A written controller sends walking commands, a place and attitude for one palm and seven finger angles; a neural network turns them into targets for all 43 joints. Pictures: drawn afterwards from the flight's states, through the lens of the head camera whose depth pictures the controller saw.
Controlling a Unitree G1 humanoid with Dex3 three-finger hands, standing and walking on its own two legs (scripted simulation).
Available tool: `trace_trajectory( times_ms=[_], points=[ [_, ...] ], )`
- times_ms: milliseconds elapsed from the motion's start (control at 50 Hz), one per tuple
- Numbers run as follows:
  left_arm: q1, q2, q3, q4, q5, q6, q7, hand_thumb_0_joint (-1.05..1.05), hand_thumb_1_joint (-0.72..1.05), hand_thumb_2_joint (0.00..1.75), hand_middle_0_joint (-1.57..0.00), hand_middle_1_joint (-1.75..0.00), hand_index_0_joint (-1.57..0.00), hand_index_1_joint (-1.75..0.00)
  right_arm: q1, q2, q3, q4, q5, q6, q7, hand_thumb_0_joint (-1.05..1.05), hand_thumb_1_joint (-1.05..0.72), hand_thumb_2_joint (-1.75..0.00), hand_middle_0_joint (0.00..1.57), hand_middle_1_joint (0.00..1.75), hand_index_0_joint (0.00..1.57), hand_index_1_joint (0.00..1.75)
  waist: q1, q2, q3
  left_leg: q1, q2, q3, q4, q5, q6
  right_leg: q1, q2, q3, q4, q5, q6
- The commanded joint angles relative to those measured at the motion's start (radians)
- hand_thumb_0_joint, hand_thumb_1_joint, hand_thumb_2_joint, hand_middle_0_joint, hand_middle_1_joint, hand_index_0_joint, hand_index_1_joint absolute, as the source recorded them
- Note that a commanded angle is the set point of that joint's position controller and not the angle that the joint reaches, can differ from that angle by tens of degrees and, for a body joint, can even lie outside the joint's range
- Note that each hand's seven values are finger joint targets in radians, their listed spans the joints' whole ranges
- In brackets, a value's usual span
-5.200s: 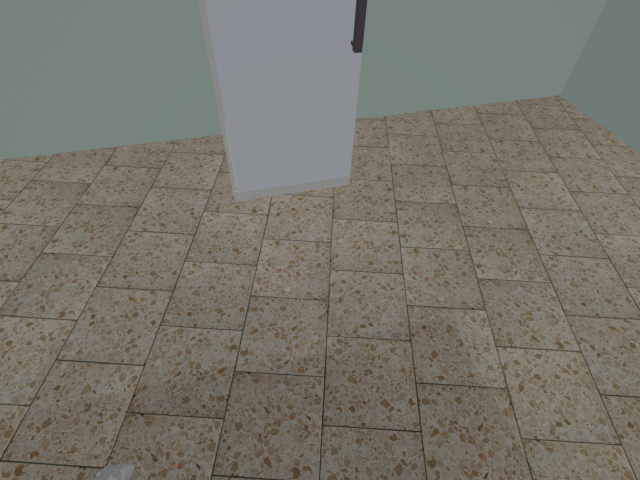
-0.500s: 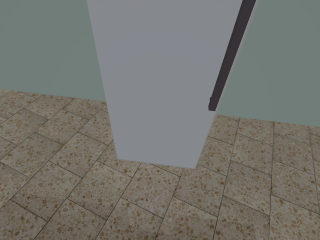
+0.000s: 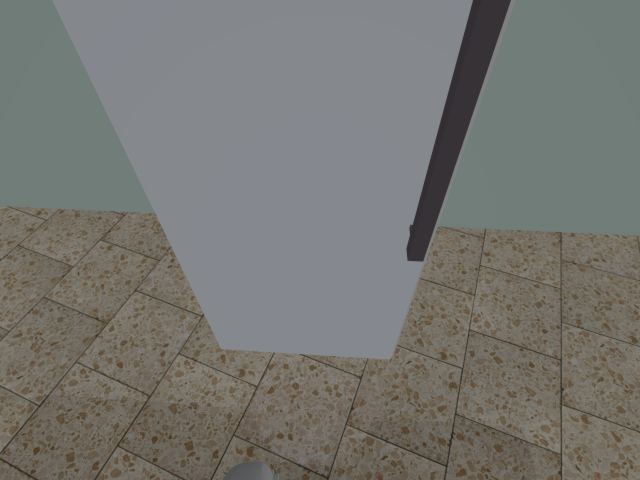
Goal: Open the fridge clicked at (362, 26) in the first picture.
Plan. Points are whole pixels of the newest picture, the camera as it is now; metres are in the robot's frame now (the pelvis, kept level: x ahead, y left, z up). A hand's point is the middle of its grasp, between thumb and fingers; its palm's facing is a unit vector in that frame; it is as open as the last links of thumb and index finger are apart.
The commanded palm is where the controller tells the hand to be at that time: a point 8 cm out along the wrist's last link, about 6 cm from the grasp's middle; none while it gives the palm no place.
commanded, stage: come to a stop and stand still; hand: right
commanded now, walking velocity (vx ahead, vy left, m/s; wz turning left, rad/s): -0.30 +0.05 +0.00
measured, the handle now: (446, 130) +0.51 -0.15 +0.17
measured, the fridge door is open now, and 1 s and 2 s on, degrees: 0 0 0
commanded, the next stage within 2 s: look again from close up in 1.48 s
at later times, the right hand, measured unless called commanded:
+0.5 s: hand out of the picture +0.07 -0.19 -0.18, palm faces +0.07 +0.98 -0.20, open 7.4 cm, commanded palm none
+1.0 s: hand out of the picture -0.06 -0.20 -0.17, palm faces +0.02 +0.98 -0.19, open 7.4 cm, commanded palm none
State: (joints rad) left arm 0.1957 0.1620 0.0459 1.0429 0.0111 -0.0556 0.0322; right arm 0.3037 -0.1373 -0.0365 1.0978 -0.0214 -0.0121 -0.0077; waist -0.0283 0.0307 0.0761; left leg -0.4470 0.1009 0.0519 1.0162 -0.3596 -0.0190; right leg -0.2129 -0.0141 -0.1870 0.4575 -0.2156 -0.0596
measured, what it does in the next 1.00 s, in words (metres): steps on the spot: left foot, then right foot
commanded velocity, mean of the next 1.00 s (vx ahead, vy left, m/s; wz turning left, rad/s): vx -0.06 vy -0.03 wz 0.00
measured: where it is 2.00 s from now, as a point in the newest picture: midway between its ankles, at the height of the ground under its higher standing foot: outside the picture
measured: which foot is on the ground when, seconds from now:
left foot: up 0.00-0.10, down 0.12-0.52, up 0.54-0.80, down 0.82-1.00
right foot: down 0.00-0.16, up 0.18-0.48, down 0.50-1.00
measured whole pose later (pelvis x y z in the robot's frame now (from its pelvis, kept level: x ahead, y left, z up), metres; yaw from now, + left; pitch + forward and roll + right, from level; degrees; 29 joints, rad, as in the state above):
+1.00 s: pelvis -0.06 -0.03 +0.00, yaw +0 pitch -2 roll +0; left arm 0.26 0.15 0.02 1.13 0.00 0.00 0.03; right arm 0.27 -0.13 0.01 1.13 -0.01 0.01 -0.04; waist 0.01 -0.01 0.04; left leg -0.12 0.03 0.03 0.43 -0.27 -0.02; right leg -0.17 0.03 -0.11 0.41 -0.20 -0.06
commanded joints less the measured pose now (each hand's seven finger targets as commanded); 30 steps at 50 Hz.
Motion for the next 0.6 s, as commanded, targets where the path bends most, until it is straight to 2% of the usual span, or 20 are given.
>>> trace_trajectory(
  times_ms=[0,40,60,80,100,120,140,160,180,220,280,360,400,440,460,480,500,520,540,580],
  points=[
    [0.044,0.099,-0.002,-0.025,0.008,0.002,0.002,0.0,0.9,0.9,-0.2,-0.3,-0.2,-0.3,0.09,0.003,0.008,-0.023,0.001,0.013,-0.018,0.0,-0.9,-0.9,0.2,0.3,0.2,0.3,0.001,-0.105,-0.045,0.153,-0.002,0.009,-0.265,0.086,-0.018,-0.058,-0.259,0.144,-0.149,0.478,-0.096],
    [0.043,0.109,0.005,-0.012,0.004,0.018,0.004,0.0,0.9,0.9,-0.2,-0.3,-0.2,-0.3,0.085,-0.019,0.006,-0.026,-0.001,0.016,-0.023,0.0,-0.9,-0.9,0.2,0.3,0.2,0.3,0.0,-0.131,-0.052,0.205,-0.019,0.029,-0.385,0.146,-0.022,-0.045,-0.244,0.139,-0.101,0.43,-0.075],
    [0.04,0.11,0.009,-0.007,0.0,0.027,0.004,0.0,0.9,0.9,-0.2,-0.3,-0.2,-0.3,0.094,-0.042,0.001,-0.02,0.0,0.019,-0.025,0.0,-0.9,-0.9,0.2,0.3,0.2,0.3,-0.01,-0.144,-0.046,0.243,-0.02,0.032,-0.456,0.201,-0.023,-0.057,-0.229,0.131,-0.075,0.363,-0.053],
    [0.039,0.101,0.009,-0.006,-0.002,0.033,0.003,0.0,0.9,0.9,-0.2,-0.3,-0.2,-0.3,0.105,-0.084,-0.006,-0.025,-0.003,0.013,-0.026,0.0,-0.9,-0.9,0.2,0.3,0.2,0.3,-0.021,-0.111,-0.042,0.267,-0.003,-0.004,-0.543,0.318,-0.015,-0.063,-0.195,0.125,-0.021,0.296,-0.014],
    [0.065,0.078,0.011,-0.007,-0.007,0.041,0.0,0.0,0.9,0.9,-0.2,-0.3,-0.2,-0.3,0.091,-0.135,-0.013,-0.037,-0.008,0.006,-0.03,0.0,-0.9,-0.9,0.2,0.3,0.2,0.3,-0.006,-0.017,-0.055,0.288,0.063,-0.107,-0.564,0.521,0.013,-0.09,-0.134,0.1,0.043,0.149,0.031],
    [0.094,0.053,0.012,-0.012,-0.011,0.053,-0.007,0.0,0.9,0.9,-0.2,-0.3,-0.2,-0.3,0.056,-0.185,-0.019,-0.053,-0.011,0.004,-0.031,0.0,-0.9,-0.9,0.2,0.3,0.2,0.3,0.015,0.078,-0.058,0.263,0.178,-0.205,-0.574,0.673,0.078,-0.112,-0.065,0.067,0.119,-0.061,0.062],
    [0.128,0.041,0.016,-0.005,-0.011,0.067,-0.01,0.0,0.9,0.9,-0.2,-0.3,-0.2,-0.3,0.03,-0.221,-0.026,-0.064,-0.006,0.007,-0.027,0.0,-0.9,-0.9,0.2,0.3,0.2,0.3,0.032,0.1,-0.076,0.219,0.262,-0.222,-0.614,0.722,0.144,-0.079,-0.024,0.062,0.198,-0.188,0.074],
    [0.116,0.031,0.017,-0.002,-0.009,0.084,-0.005,0.0,0.9,0.9,-0.2,-0.3,-0.2,-0.3,0.019,-0.224,-0.028,-0.072,-0.004,0.009,-0.029,0.0,-0.9,-0.9,0.2,0.3,0.2,0.3,0.016,0.15,-0.096,0.212,0.287,-0.258,-0.656,0.734,0.198,-0.078,-0.02,0.081,0.322,-0.313,0.08],
    [0.107,0.044,0.022,-0.008,-0.007,0.095,-0.004,0.0,0.9,0.9,-0.2,-0.3,-0.2,-0.3,0.008,-0.215,-0.032,-0.074,-0.005,0.01,-0.035,0.0,-0.9,-0.9,0.2,0.3,0.2,0.3,0.008,0.21,-0.098,0.209,0.284,-0.264,-0.667,0.756,0.221,-0.103,-0.023,0.114,0.434,-0.363,0.079],
    [0.095,0.056,0.027,-0.011,-0.005,0.1,-0.004,0.0,0.9,0.9,-0.2,-0.3,-0.2,-0.3,-0.031,-0.202,-0.038,-0.095,-0.006,0.015,-0.043,0.0,-0.9,-0.9,0.2,0.3,0.2,0.3,0.004,0.172,-0.094,0.24,0.275,-0.237,-0.65,0.783,0.239,-0.179,-0.015,0.178,0.58,-0.347,0.081],
    [0.097,0.067,0.031,-0.019,-0.006,0.104,-0.01,0.0,0.9,0.9,-0.2,-0.3,-0.2,-0.3,-0.072,-0.215,-0.052,-0.123,-0.009,0.02,-0.05,0.0,-0.9,-0.9,0.2,0.3,0.2,0.3,0.004,0.117,-0.146,0.308,0.258,-0.18,-0.629,0.761,0.224,-0.205,-0.017,0.188,0.577,-0.323,0.1],
    [0.084,0.051,0.027,-0.041,-0.004,0.1,-0.017,0.0,0.9,0.9,-0.2,-0.3,-0.2,-0.3,-0.085,-0.228,-0.06,-0.141,-0.017,0.028,-0.046,0.0,-0.9,-0.9,0.2,0.3,0.2,0.3,-0.007,0.169,-0.147,0.266,0.236,-0.192,-0.666,0.53,0.206,-0.144,-0.01,0.163,0.417,-0.3,0.102],
    [0.124,0.045,0.023,-0.038,-0.004,0.091,-0.019,0.0,0.9,0.9,-0.2,-0.3,-0.2,-0.3,-0.105,-0.228,-0.063,-0.147,-0.018,0.032,-0.042,0.0,-0.9,-0.9,0.2,0.3,0.2,0.3,0.011,0.163,-0.151,0.245,0.204,-0.186,-0.664,0.387,0.179,-0.084,-0.004,0.133,0.253,-0.241,0.097],
    [0.196,0.044,0.021,-0.015,-0.004,0.081,-0.018,0.0,0.9,0.9,-0.2,-0.3,-0.2,-0.3,-0.129,-0.222,-0.061,-0.151,-0.008,0.04,-0.036,0.0,-0.9,-0.9,0.2,0.3,0.2,0.3,0.044,0.162,-0.158,0.168,0.158,-0.154,-0.627,0.226,0.119,0.059,0.009,0.106,0.037,-0.088,0.089],
    [0.216,0.069,0.022,-0.011,-0.003,0.076,-0.017,0.0,0.9,0.9,-0.2,-0.3,-0.2,-0.3,-0.132,-0.196,-0.052,-0.157,0.001,0.046,-0.032,0.0,-0.9,-0.9,0.2,0.3,0.2,0.3,0.053,0.076,-0.143,0.094,0.106,-0.112,-0.573,0.096,0.074,0.117,-0.017,0.137,-0.053,-0.05,0.081],
    [0.197,0.129,0.033,-0.029,0.005,0.068,-0.017,0.0,0.9,0.9,-0.2,-0.3,-0.2,-0.3,-0.123,-0.14,-0.042,-0.17,0.007,0.052,-0.028,0.0,-0.9,-0.9,0.2,0.3,0.2,0.3,0.051,-0.139,-0.116,0.002,0.015,-0.039,-0.438,-0.02,0.024,0.094,-0.17,0.342,-0.183,-0.109,0.036],
    [0.13,0.19,0.04,-0.071,0.015,0.07,-0.012,0.0,0.9,0.9,-0.2,-0.3,-0.2,-0.3,-0.152,-0.097,-0.037,-0.191,0.009,0.06,-0.027,0.0,-0.9,-0.9,0.2,0.3,0.2,0.3,0.048,-0.342,-0.018,-0.028,-0.063,0.014,-0.297,-0.13,-0.015,-0.091,-0.326,0.504,-0.292,-0.112,-0.035],
    [0.054,0.18,0.029,-0.092,0.018,0.07,-0.005,0.0,0.9,0.9,-0.2,-0.3,-0.2,-0.3,-0.175,-0.125,-0.038,-0.182,0.0,0.068,-0.029,0.0,-0.9,-0.9,0.2,0.3,0.2,0.3,0.042,-0.277,0.022,0.032,-0.052,-0.077,-0.183,-0.121,-0.007,-0.218,-0.332,0.506,-0.323,-0.138,-0.076],
    [0.005,0.157,0.022,-0.091,0.017,0.066,0.002,0.0,0.9,0.9,-0.2,-0.3,-0.2,-0.3,-0.156,-0.13,-0.042,-0.157,-0.006,0.077,-0.028,0.0,-0.9,-0.9,0.2,0.3,0.2,0.3,0.014,-0.279,0.049,0.051,-0.047,-0.111,-0.118,-0.08,-0.006,-0.255,-0.278,0.421,-0.326,-0.135,-0.064],
    [-0.02,0.128,0.01,-0.092,0.014,0.061,0.007,0.0,0.9,0.9,-0.2,-0.3,-0.2,-0.3,-0.086,-0.121,-0.041,-0.125,-0.008,0.07,-0.018,0.0,-0.9,-0.9,0.2,0.3,0.2,0.3,-0.015,-0.185,0.049,0.033,-0.069,-0.092,-0.032,-0.015,0.0,-0.205,-0.214,0.333,-0.265,-0.06,-0.055]
  ],
)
